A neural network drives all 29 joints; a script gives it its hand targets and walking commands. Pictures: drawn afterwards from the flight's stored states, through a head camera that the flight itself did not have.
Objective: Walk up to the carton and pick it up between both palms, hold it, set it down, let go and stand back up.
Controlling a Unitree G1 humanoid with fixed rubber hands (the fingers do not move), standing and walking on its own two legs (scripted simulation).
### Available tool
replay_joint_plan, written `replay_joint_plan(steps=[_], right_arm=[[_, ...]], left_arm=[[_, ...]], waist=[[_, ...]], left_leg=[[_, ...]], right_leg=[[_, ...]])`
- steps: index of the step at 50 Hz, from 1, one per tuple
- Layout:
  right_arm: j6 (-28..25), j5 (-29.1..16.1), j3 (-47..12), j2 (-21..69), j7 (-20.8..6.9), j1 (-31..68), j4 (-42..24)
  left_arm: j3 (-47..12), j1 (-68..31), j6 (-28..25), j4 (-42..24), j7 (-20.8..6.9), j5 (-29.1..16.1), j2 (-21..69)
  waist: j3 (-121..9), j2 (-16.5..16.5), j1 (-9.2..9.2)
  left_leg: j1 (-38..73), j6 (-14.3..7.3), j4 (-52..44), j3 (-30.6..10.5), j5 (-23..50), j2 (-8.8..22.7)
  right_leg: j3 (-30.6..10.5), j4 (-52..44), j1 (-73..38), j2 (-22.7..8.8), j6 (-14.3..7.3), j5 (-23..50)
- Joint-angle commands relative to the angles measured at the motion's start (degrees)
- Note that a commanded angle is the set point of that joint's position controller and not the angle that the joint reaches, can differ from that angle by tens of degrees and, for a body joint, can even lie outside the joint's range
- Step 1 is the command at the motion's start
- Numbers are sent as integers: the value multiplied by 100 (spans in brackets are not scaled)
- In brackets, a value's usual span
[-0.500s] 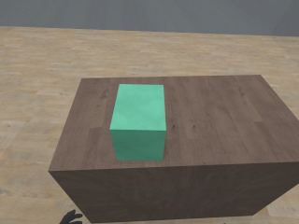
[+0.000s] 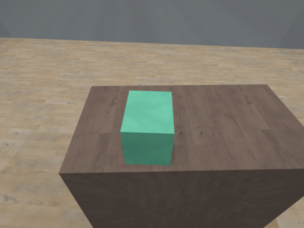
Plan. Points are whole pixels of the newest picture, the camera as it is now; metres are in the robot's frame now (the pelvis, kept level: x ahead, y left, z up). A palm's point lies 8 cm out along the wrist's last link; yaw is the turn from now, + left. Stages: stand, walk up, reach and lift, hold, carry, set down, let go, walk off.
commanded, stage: stand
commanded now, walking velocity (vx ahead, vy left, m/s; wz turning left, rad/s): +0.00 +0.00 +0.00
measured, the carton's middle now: (149, 126) +0.48 +0.00 -0.02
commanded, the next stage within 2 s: none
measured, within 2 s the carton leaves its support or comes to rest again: neither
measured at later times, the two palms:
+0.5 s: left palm out of the picture -0.09 +0.19 -0.15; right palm out of the picture -0.07 -0.19 -0.16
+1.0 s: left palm out of the picture -0.09 +0.17 -0.15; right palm out of the picture -0.08 -0.21 -0.16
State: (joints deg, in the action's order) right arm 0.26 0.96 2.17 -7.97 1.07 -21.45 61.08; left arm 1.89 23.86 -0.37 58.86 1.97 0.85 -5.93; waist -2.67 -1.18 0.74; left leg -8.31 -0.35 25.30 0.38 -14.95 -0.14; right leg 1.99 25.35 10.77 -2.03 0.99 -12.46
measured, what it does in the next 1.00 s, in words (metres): shifts its weight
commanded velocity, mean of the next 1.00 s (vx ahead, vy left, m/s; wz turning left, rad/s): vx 0.00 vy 0.00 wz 0.00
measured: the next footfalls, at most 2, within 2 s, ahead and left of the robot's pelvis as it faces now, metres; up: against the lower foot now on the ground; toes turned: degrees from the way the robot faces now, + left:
none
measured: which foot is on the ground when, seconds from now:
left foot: down 0.00-1.00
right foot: down 0.00-1.00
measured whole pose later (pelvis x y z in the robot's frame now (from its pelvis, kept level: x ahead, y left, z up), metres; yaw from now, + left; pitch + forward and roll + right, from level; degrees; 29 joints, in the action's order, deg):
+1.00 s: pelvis -0.05 -0.01 -0.01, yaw +1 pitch +0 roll +0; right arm 0.8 0.5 0.5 -6.0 1.5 -21.2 64.1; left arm 1.2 22.5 0.7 63.3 1.9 0.8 -3.4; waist -2.6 -1.3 0.2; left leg -17.3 0.4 28.3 -0.5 -11.9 0.3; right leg 2.7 28.1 19.4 -1.6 -0.3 -9.3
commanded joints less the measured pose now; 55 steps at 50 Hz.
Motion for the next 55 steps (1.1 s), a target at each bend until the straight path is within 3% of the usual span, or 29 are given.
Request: replay_joint_plan(steps=[1,2,4,7,8,11,14,16,21,25,28,29,30,31,33,37,39,40,42,43,47,51,53,55], right_arm=[[-87,1,32,-428,61,-276,-74],[-84,-11,7,-408,58,-271,-68],[-82,-21,24,-453,59,-269,-12],[-86,-23,-24,-439,63,-315,98],[-72,-33,-39,-365,76,-338,134],[-63,-29,-61,-359,85,-370,187],[-59,-32,-64,-294,86,-363,233],[-45,-35,-74,-266,90,-421,304],[-26,-62,-101,-259,86,-350,292],[-14,-51,-123,-287,89,-395,299],[4,-43,-123,-266,84,-312,279],[2,-33,-112,-256,82,-348,279],[7,-39,-107,-207,73,-342,284],[12,-43,-123,-178,80,-428,284],[0,-46,-129,-151,78,-438,276],[-26,-51,-126,-186,61,-417,240],[-13,-45,-98,-240,53,-479,259],[12,-15,-69,-288,64,-470,247],[33,-37,-103,-146,64,-539,240],[29,-40,-100,-193,60,-546,253],[2,-49,-109,-199,64,-460,154],[-40,-42,-165,-26,55,-540,165],[-73,-57,-133,-141,70,-521,163],[-86,-27,-132,-150,47,-495,130]], left_arm=[[87,211,-109,-112,42,-2,-522],[90,240,-98,-8,45,-22,-530],[34,352,-80,124,32,-30,-380],[14,360,-64,255,43,2,-320],[-5,403,-61,282,44,20,-265],[-13,427,-56,379,46,5,-287],[-16,436,-55,450,46,5,-290],[-26,467,-47,426,40,-20,-232],[-51,537,-29,556,49,-13,-126],[-65,521,-14,502,44,-30,-144],[-44,619,3,536,50,-10,-187],[-51,606,2,500,50,-5,-182],[-47,591,-4,513,56,-19,-196],[-55,527,-5,466,53,-8,-224],[-38,488,4,435,44,-4,-195],[-34,425,-5,419,43,-3,-248],[-17,403,15,386,34,-24,-238],[-24,496,30,410,40,-25,-204],[27,453,61,369,39,6,-389],[31,395,69,316,28,-1,-320],[1,431,51,301,19,-12,-259],[54,362,38,307,24,-6,-347],[50,338,14,293,18,4,-307],[54,316,21,268,20,-17,-294]], waist=[[941,59,-42],[990,217,-17],[1062,217,27],[1121,163,-6],[1225,5,-1],[1181,210,-2],[1219,194,-40],[1189,-124,-26],[1248,303,-19],[1336,102,-24],[1316,263,-23],[1210,142,-39],[1158,317,-22],[1184,221,-103],[1126,218,-78],[936,405,-101],[1126,317,-120],[1141,116,-109],[1120,236,-102],[1122,102,-96],[1080,339,-57],[766,235,-59],[727,496,-46],[772,410,-47]], left_leg=[[-840,-202,-863,-573,4,450],[-896,-207,-887,-586,49,472],[-1000,-186,-926,-589,-282,448],[-1130,-201,-939,-587,-210,420],[-1175,-177,-962,-599,-377,447],[-1134,-218,-947,-643,-513,439],[-1184,-180,-942,-614,-566,423],[-1317,-166,-1029,-671,-816,436],[-1420,-190,-950,-698,-936,417],[-1633,-222,-1007,-757,-1110,449],[-1581,-202,-852,-699,-1079,370],[-1493,-205,-810,-707,-1099,379],[-1473,-192,-779,-658,-1025,358],[-1482,-179,-778,-677,-1097,375],[-1647,-213,-829,-703,-1323,371],[-1454,-201,-669,-674,-888,321],[-1449,-183,-695,-629,-1035,319],[-1482,-163,-682,-639,-1236,302],[-1681,-144,-720,-631,-1419,292],[-1769,-167,-778,-681,-1515,306],[-1596,-138,-640,-566,-1198,281],[-1532,-183,-626,-650,-1003,330],[-1441,-151,-387,-493,-559,231],[-1417,-149,-422,-463,-687,261]], right_leg=[[-427,-594,99,-331,-124,279],[-415,-608,73,-317,-139,215],[-410,-652,134,-267,-100,70],[-412,-616,64,-314,-97,93],[-383,-617,123,-317,-71,91],[-396,-643,216,-298,-69,-88],[-345,-581,340,-253,-56,-162],[-337,-519,233,-245,-17,-112],[-348,-538,398,-217,-28,-387],[-309,-473,408,-249,6,-354],[-394,-595,623,-266,-17,-912],[-428,-578,619,-256,-37,-846],[-480,-653,648,-272,-46,-931],[-484,-677,760,-278,-62,-1032],[-487,-653,632,-300,-103,-1007],[-540,-688,713,-296,-146,-1043],[-572,-748,940,-312,-122,-1267],[-583,-748,1029,-267,-116,-1398],[-584,-729,906,-292,-155,-1591],[-585,-706,900,-303,-158,-1532],[-678,-888,1132,-343,-193,-1668],[-672,-759,775,-331,-239,-1383],[-777,-927,748,-409,-255,-1384],[-788,-960,857,-409,-281,-1537]])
